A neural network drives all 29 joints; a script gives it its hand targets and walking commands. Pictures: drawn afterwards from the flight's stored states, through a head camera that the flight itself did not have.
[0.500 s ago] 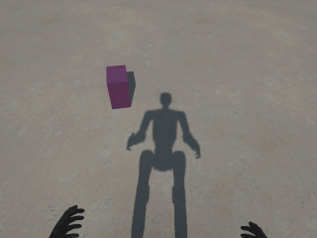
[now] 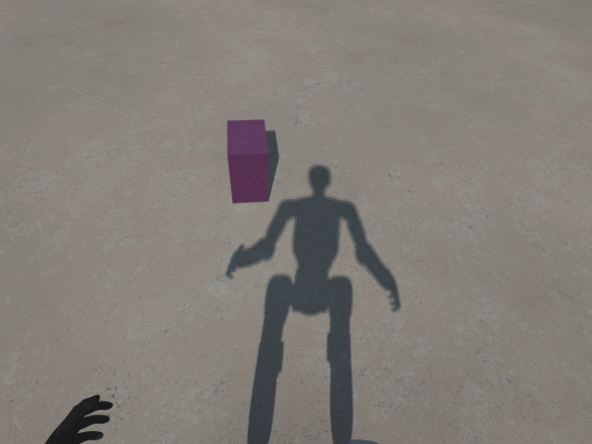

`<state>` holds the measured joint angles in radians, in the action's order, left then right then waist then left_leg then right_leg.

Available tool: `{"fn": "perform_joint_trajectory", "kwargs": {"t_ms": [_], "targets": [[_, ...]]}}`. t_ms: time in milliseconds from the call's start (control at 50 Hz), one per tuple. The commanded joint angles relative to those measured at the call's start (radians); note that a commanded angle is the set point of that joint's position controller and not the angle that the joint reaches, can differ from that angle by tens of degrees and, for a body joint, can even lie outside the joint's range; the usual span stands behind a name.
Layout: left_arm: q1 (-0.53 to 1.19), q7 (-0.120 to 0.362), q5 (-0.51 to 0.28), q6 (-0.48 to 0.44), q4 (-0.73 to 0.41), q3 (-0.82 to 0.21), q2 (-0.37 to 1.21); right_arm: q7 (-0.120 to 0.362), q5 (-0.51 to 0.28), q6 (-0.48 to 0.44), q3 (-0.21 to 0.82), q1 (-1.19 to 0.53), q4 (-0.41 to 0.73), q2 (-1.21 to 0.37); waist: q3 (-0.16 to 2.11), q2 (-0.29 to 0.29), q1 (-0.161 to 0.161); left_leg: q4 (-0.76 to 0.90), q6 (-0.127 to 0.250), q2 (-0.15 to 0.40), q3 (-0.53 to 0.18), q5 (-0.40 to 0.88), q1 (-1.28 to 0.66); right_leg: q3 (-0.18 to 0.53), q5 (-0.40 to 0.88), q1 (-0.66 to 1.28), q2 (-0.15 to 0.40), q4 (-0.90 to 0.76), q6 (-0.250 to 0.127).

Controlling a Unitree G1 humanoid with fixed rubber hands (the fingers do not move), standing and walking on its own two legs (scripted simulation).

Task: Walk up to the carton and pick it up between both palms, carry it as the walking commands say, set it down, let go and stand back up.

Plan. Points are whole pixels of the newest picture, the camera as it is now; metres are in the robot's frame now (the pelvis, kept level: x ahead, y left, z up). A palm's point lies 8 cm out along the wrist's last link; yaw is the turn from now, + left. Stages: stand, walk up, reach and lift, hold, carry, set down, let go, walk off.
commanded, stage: walk up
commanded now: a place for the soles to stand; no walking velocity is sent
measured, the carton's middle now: (248, 162) +1.34 +0.21 -0.61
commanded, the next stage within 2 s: none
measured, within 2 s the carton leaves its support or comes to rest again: neither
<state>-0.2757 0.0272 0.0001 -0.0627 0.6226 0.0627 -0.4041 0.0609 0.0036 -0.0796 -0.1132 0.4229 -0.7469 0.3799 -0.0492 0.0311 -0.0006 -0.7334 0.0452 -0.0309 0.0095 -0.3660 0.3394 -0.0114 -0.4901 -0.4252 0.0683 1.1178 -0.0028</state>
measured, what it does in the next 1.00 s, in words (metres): walks ahead: right foot, then left foot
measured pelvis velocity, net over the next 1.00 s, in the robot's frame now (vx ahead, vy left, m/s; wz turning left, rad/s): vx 0.25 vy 0.02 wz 0.05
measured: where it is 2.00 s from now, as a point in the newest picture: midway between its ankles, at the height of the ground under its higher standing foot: (268, 355)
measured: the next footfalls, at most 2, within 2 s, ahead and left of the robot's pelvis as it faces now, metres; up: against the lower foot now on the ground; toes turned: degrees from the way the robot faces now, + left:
right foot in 0.24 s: +0.19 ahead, -0.15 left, +0.00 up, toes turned -2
left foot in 0.50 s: +0.27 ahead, +0.13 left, +0.00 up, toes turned +2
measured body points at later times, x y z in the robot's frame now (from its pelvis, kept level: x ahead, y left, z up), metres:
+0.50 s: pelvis +0.13 +0.01 +0.00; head +0.15 +0.02 +0.45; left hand +0.24 +0.32 -0.09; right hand +0.25 -0.30 -0.09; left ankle +0.22 +0.13 -0.71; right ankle +0.15 -0.15 -0.71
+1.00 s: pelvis +0.25 +0.02 +0.00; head +0.26 +0.02 +0.45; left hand +0.35 +0.33 -0.08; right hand +0.35 -0.29 -0.10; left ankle +0.28 +0.14 -0.67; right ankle +0.27 -0.11 -0.71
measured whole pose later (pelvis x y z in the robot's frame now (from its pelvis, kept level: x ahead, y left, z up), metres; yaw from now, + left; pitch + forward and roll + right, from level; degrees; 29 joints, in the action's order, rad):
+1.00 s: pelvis +0.25 +0.02 +0.00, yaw +3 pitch -2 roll +1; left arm -0.33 0.02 0.00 -0.09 0.62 0.04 -0.41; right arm 0.05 0.00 -0.08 -0.08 0.33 -0.74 0.38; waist -0.05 0.02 0.00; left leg -1.04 0.05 -0.02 0.01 -0.42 0.53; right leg -0.03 -0.38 -0.36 0.07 0.77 0.00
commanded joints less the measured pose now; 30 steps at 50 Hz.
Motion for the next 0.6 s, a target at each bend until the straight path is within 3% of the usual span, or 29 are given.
{"fn": "perform_joint_trajectory", "kwargs": {"t_ms": [0,20,40,60,80,100,120,160,180,200,220,240,260,280,300,320,340,360,380,400,420,440,460,480,500,520,540,560,580], "targets": [[0.090,0.005,0.021,-0.039,-0.048,0.062,-0.254,-0.030,0.009,-0.040,-0.071,0.060,0.097,0.321,-0.047,-0.079,-0.055,0.411,0.207,0.275,-0.547,0.068,-0.181,0.032,0.027,-0.297,0.022,-0.086,-0.028],[0.093,0.008,0.017,-0.039,-0.054,0.066,-0.236,-0.024,0.013,-0.041,-0.065,0.062,0.095,0.314,-0.041,-0.100,-0.046,0.403,0.223,0.271,-0.527,0.104,-0.199,0.035,0.039,-0.280,0.021,-0.119,-0.026],[0.092,0.012,0.020,-0.037,-0.056,0.064,-0.231,-0.022,0.010,-0.042,-0.066,0.069,0.101,0.298,-0.020,-0.118,-0.062,0.403,0.227,0.257,-0.469,0.109,-0.199,0.017,0.076,-0.266,0.032,-0.156,-0.028],[0.118,0.012,0.015,-0.039,-0.077,0.063,-0.224,-0.022,0.012,-0.042,-0.069,0.080,0.101,0.303,-0.033,-0.161,-0.072,0.387,0.245,0.267,-0.470,0.139,-0.227,0.023,0.029,-0.275,0.023,-0.213,-0.023],[0.127,0.012,0.018,-0.042,-0.074,0.061,-0.227,-0.020,0.010,-0.040,-0.069,0.077,0.099,0.309,-0.033,-0.133,-0.075,0.374,0.245,0.272,-0.477,0.195,-0.266,0.015,0.063,-0.288,0.022,-0.231,-0.021],[0.147,0.010,0.014,-0.044,-0.085,0.060,-0.218,-0.022,0.008,-0.041,-0.063,0.093,0.095,0.298,-0.052,-0.163,-0.083,0.364,0.232,0.266,-0.457,0.286,-0.266,0.002,0.051,-0.279,0.011,-0.250,-0.023],[0.132,0.009,0.018,-0.047,-0.078,0.059,-0.211,-0.022,0.011,-0.038,-0.069,0.094,0.101,0.304,-0.039,-0.157,-0.076,0.353,0.243,0.281,-0.461,0.340,-0.283,0.003,0.082,-0.272,0.010,-0.277,-0.028],[0.125,0.008,0.021,-0.054,-0.073,0.057,-0.214,-0.020,0.005,-0.037,-0.064,0.064,0.120,0.317,-0.020,-0.192,-0.075,0.331,0.243,0.282,-0.398,0.412,-0.226,-0.032,0.111,-0.160,0.008,-0.333,-0.029],[0.095,0.008,0.013,-0.059,-0.066,0.056,-0.205,-0.020,0.010,-0.034,-0.068,0.026,0.127,0.311,-0.026,-0.179,-0.043,0.293,0.224,0.255,-0.341,0.454,-0.179,-0.043,0.124,-0.084,-0.009,-0.420,-0.030],[-0.002,0.006,0.012,-0.065,-0.031,0.058,-0.203,-0.019,0.005,-0.024,-0.062,-0.016,0.139,0.290,-0.005,-0.139,0.007,0.203,0.169,0.211,-0.256,0.475,-0.106,-0.086,0.222,0.090,-0.042,-0.569,-0.037],[-0.093,-0.002,0.022,-0.076,-0.004,0.072,-0.221,-0.020,-0.004,-0.020,-0.042,-0.042,0.158,0.234,0.064,-0.053,0.063,0.043,0.110,0.172,-0.197,0.479,0.036,-0.062,0.269,0.325,-0.057,-0.617,-0.065],[-0.246,-0.017,0.035,-0.085,0.015,0.096,-0.309,-0.018,-0.009,-0.034,-0.026,-0.067,0.183,0.190,0.153,0.130,0.144,-0.277,0.040,0.049,-0.102,0.392,0.226,0.201,0.130,0.542,0.119,-0.699,-0.127],[-0.292,-0.029,0.024,-0.086,0.012,0.113,-0.401,-0.023,-0.003,-0.039,-0.007,-0.045,0.196,0.128,0.166,0.287,0.130,-0.463,-0.004,-0.069,-0.063,-0.152,0.446,0.612,0.086,0.630,0.401,-0.822,-0.228],[-0.230,-0.027,0.010,-0.075,0.005,0.118,-0.384,-0.030,0.005,-0.027,-0.031,-0.119,0.182,0.248,0.165,0.042,0.118,-0.500,0.007,0.013,-0.131,-0.136,0.498,0.605,0.002,0.596,0.406,-0.774,-0.298],[-0.197,-0.028,0.004,-0.073,-0.005,0.109,-0.360,-0.024,-0.006,-0.029,-0.033,-0.129,0.156,0.256,0.100,0.025,0.106,-0.515,0.001,0.046,-0.126,-0.099,0.487,0.468,0.042,0.511,0.367,-0.745,-0.301],[-0.165,-0.028,0.013,-0.072,-0.011,0.100,-0.353,-0.018,-0.013,-0.027,-0.027,-0.148,0.151,0.240,0.051,0.074,0.098,-0.430,-0.015,0.064,-0.124,-0.112,0.491,0.395,0.066,0.477,0.332,-0.751,-0.295],[-0.128,-0.026,0.021,-0.072,-0.011,0.092,-0.335,-0.012,-0.016,-0.025,-0.030,-0.129,0.141,0.235,0.017,0.109,0.069,-0.361,-0.022,0.083,-0.111,-0.097,0.446,0.331,0.076,0.391,0.307,-0.774,-0.281],[-0.114,-0.026,0.016,-0.071,-0.020,0.085,-0.321,-0.002,-0.017,-0.026,-0.030,-0.117,0.117,0.240,0.000,0.117,0.057,-0.281,-0.036,0.087,-0.090,-0.088,0.401,0.258,0.134,0.333,0.258,-0.772,-0.261],[-0.118,-0.021,0.021,-0.070,-0.016,0.086,-0.331,0.002,-0.013,-0.026,-0.029,-0.094,0.103,0.233,0.015,0.140,0.051,-0.233,-0.042,0.082,-0.048,-0.094,0.331,0.219,0.189,0.270,0.260,-0.756,-0.256],[-0.099,-0.017,0.022,-0.068,-0.024,0.089,-0.336,0.010,-0.009,-0.026,-0.028,-0.098,0.100,0.222,0.025,0.179,0.043,-0.154,-0.033,0.093,-0.029,-0.102,0.287,0.216,0.151,0.219,0.278,-0.760,-0.274],[-0.055,-0.010,0.021,-0.064,-0.037,0.094,-0.361,0.019,-0.011,-0.027,-0.028,-0.099,0.102,0.228,0.051,0.210,0.025,-0.091,-0.034,0.103,-0.007,-0.078,0.223,0.182,0.047,0.187,0.277,-0.765,-0.256],[-0.034,-0.010,0.027,-0.062,-0.050,0.095,-0.346,0.022,0.003,-0.025,-0.032,-0.101,0.082,0.231,0.073,0.168,0.021,0.001,-0.027,0.080,0.035,-0.034,0.145,0.146,0.006,0.170,0.242,-0.725,-0.239],[0.010,-0.007,0.026,-0.057,-0.045,0.093,-0.353,0.022,-0.004,-0.026,-0.041,-0.031,0.053,0.226,0.095,0.173,-0.027,0.077,-0.032,0.059,0.085,0.064,0.026,0.083,-0.069,0.086,0.194,-0.653,-0.194],[0.057,-0.002,0.035,-0.049,-0.057,0.080,-0.330,0.015,-0.001,-0.028,-0.056,0.063,0.008,0.248,0.122,0.099,-0.096,0.092,-0.033,0.025,0.132,0.098,-0.138,0.045,-0.131,-0.026,0.173,-0.543,-0.162],[0.035,-0.002,0.037,-0.042,-0.056,0.065,-0.255,0.005,0.009,-0.036,-0.080,0.184,-0.038,0.283,0.204,-0.091,-0.146,0.119,-0.021,0.004,0.077,0.013,-0.328,-0.021,-0.152,-0.135,0.105,-0.279,-0.132],[0.036,0.002,0.025,-0.043,-0.080,0.036,-0.170,-0.015,0.023,-0.043,-0.104,0.223,-0.016,0.380,0.167,-0.328,-0.185,0.320,0.077,0.195,-0.371,-0.299,-0.404,-0.093,-0.101,-0.363,-0.010,0.035,-0.079],[0.078,-0.003,0.022,-0.034,-0.088,0.040,-0.211,-0.025,0.019,-0.048,-0.096,0.088,0.054,0.420,0.081,-0.219,-0.142,0.561,0.209,0.407,-0.883,-0.592,-0.277,0.015,-0.070,-0.495,-0.020,0.123,-0.057],[0.077,-0.007,0.026,-0.024,-0.053,0.056,-0.297,-0.022,-0.004,-0.050,-0.099,0.019,0.066,0.414,-0.020,-0.081,-0.091,0.550,0.212,0.407,-0.856,-0.630,-0.183,0.085,-0.031,-0.475,0.046,0.139,-0.046],[0.063,-0.002,0.019,-0.029,-0.049,0.061,-0.287,-0.026,-0.003,-0.053,-0.095,0.010,0.067,0.403,-0.055,-0.072,-0.055,0.515,0.237,0.389,-0.781,-0.542,-0.139,0.075,0.000,-0.448,0.057,0.101,-0.043]]}}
